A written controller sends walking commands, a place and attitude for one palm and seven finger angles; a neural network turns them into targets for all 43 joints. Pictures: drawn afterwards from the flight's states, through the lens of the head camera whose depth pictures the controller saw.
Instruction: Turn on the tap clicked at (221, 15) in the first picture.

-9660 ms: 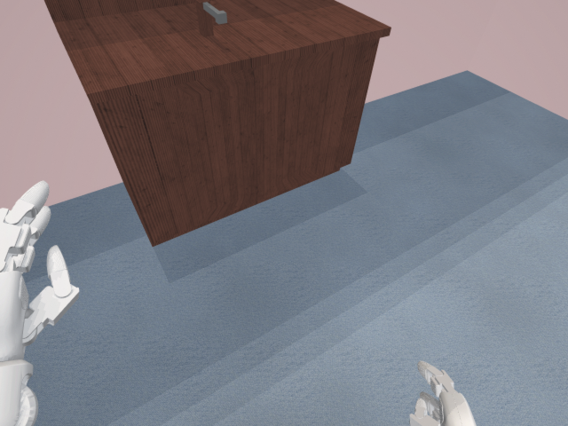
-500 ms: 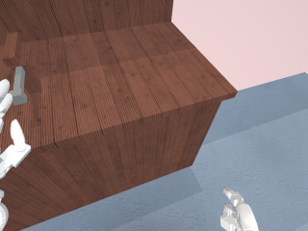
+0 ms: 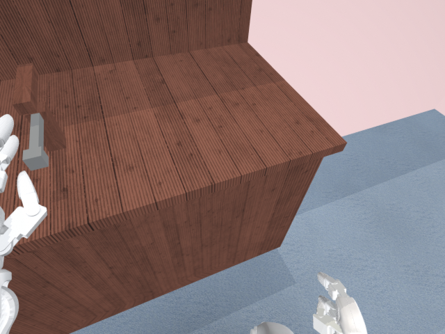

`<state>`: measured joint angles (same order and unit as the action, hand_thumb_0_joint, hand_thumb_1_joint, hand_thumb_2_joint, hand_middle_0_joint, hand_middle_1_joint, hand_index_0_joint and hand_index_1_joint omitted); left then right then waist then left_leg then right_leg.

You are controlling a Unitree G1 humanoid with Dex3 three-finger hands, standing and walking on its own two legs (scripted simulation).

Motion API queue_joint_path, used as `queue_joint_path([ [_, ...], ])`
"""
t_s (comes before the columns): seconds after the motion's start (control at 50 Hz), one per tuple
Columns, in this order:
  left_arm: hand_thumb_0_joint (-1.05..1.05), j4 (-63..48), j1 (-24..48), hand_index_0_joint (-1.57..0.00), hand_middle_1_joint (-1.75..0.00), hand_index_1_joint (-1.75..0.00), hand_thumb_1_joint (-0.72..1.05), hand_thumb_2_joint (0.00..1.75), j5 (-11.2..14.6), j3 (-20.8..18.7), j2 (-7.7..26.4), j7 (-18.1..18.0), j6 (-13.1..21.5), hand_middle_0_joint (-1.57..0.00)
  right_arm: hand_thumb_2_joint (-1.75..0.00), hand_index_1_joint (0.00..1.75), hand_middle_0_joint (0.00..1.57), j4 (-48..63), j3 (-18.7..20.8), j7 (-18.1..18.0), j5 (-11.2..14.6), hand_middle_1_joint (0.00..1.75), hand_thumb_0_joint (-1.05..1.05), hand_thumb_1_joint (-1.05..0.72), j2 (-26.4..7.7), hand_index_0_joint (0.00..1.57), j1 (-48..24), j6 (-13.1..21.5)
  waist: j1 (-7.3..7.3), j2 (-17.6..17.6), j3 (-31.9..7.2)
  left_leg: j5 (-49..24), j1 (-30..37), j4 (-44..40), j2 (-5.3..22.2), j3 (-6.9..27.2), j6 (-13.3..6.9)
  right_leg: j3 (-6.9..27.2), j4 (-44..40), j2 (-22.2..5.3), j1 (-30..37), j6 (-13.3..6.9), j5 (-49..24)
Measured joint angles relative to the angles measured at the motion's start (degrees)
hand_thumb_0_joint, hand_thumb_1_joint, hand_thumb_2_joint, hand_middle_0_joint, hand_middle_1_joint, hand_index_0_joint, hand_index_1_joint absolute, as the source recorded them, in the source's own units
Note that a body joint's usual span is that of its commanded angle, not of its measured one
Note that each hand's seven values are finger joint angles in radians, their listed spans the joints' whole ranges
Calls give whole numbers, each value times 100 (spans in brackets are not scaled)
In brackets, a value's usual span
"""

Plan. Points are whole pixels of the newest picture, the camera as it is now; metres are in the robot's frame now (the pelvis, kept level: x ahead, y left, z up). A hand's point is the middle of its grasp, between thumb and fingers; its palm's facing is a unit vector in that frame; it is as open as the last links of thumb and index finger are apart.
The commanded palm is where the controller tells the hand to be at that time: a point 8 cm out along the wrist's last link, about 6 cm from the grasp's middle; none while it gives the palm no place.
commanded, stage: shuffle to correct the standing spot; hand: left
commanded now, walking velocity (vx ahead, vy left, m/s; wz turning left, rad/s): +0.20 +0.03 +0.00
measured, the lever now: (36, 158) +0.36 +0.35 +0.11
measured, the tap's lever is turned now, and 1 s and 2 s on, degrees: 0 0 0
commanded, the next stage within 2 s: come to a stop and stand still in 0.10 s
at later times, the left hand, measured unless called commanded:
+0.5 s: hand (34, 166) +0.29 +0.29 +0.18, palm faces +0.41 -0.84 -0.36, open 7.5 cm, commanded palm +0.24 +0.32 +0.18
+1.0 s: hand (24, 171) +0.29 +0.30 +0.17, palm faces +0.39 -0.84 -0.38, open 7.5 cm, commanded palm +0.22 +0.32 +0.18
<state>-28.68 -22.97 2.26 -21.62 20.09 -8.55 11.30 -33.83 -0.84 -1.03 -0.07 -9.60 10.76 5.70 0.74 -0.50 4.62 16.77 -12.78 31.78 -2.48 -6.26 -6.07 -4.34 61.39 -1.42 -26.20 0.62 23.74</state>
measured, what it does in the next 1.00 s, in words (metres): steps on the spot: right foot, then left foot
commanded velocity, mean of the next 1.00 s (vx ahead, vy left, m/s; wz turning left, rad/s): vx -0.03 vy -0.03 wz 0.00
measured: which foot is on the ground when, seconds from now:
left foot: down 0.00-0.16, up 0.18-0.38, down 0.40-1.00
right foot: up 0.00-0.12, down 0.14-1.00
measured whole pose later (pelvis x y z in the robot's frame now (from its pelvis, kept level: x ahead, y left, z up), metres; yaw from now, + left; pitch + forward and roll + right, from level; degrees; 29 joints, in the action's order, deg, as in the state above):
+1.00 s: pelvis +0.05 +0.05 +0.01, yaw -2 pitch -2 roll -1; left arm -23.8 -19.5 2.4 -21.8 21.2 -6.1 9.2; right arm -32.2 0.8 -1.2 1.0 -13.7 11.8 6.8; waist -1.6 0.4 3.8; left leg 10.2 -17.1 28.7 3.6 -3.7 0.0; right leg -2.8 25.1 -1.1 -12.6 1.2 11.0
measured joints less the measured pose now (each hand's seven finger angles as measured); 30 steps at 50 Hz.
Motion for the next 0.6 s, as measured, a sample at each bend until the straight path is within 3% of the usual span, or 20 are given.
queue_joint_path([
  [0.08,2,-119,-369,-21,-30,-30,88,90,-10,35,107,47,29,-21,-90,30,20,107,-136,-70,-53,30,1,-91,10,20,109,55,20,153,-76,-153,186,-426,-28,-11,7,-322,-1670,17,252,-23,-338],
  [0.14,2,-75,-526,-21,-30,-30,88,90,-11,-35,299,48,1,-21,-90,30,20,147,-157,-149,-82,30,1,-90,-32,20,229,16,-2,208,-206,75,66,-132,-68,19,28,-401,-2886,66,823,-98,-525],
  [0.18,2,14,-411,-21,-30,-30,88,90,-25,-57,315,43,-4,-21,-90,30,20,93,-115,-168,-103,30,1,-90,-135,20,200,-50,-74,335,-231,535,-265,623,41,107,135,-467,-2991,155,833,-328,-1053],
  [0.22,2,87,-176,-21,-30,-30,88,90,-9,0,206,46,-41,-21,-90,30,20,-71,-21,-128,-86,30,1,-90,-213,20,113,-138,-189,323,-192,958,-751,1865,101,282,324,-490,-2783,172,788,-448,-969],
  [0.28,2,54,20,-21,-30,-30,88,90,-20,137,-73,1,-74,-21,-90,30,20,-213,44,-88,-44,30,1,-91,-328,20,54,-231,-262,152,-115,1050,-1223,2772,270,441,460,-446,-2822,95,950,-408,-835],
  [0.34,2,-154,-45,-21,-30,-30,88,90,-37,232,-217,-67,-76,-21,-90,30,20,-209,67,-136,-39,30,1,-91,-405,20,-12,-233,-193,-5,1,662,-1082,1821,529,488,506,-395,-2892,-20,1174,-254,-793],
  [0.4,2,-448,-227,-21,-30,-30,88,90,13,251,-170,-92,-90,-21,-90,30,20,-68,142,-230,-28,30,1,-91,-491,20,-61,-156,-99,63,81,-420,-541,460,674,597,587,-365,-2668,-32,1316,-98,-573],
  [0.5,2,-316,-178,-21,-30,-30,88,90,65,-14,220,-21,-216,-21,-90,30,20,65,123,-317,22,30,1,-91,-134,20,-193,-101,-167,-182,51,-141,-271,220,518,338,663,-11,-2788,-148,1432,28,-551],
  [0.6,2,-280,-37,-21,-30,-30,89,90,81,-42,191,7,-410,-21,-90,30,20,217,-123,-167,-21,30,1,-91,151,20,-304,54,-233,-97,27,-399,-215,-234,582,305,667,99,-3440,-11,1552,52,-914],
])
